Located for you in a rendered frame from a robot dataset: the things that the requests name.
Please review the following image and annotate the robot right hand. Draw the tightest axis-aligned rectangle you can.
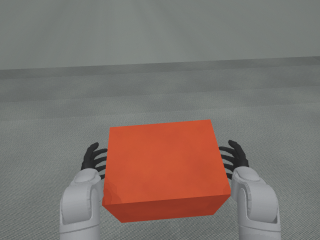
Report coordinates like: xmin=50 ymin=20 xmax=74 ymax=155
xmin=218 ymin=140 xmax=249 ymax=180

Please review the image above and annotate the robot right forearm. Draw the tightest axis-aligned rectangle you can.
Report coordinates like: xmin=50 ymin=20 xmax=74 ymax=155
xmin=230 ymin=166 xmax=282 ymax=240

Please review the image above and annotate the robot left hand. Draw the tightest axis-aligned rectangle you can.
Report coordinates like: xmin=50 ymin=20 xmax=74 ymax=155
xmin=81 ymin=142 xmax=108 ymax=180

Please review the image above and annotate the carton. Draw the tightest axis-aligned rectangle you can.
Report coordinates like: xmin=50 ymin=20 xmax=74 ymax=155
xmin=102 ymin=119 xmax=231 ymax=223

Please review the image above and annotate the robot left forearm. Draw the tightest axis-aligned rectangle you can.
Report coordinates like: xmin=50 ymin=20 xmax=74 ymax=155
xmin=59 ymin=168 xmax=104 ymax=240

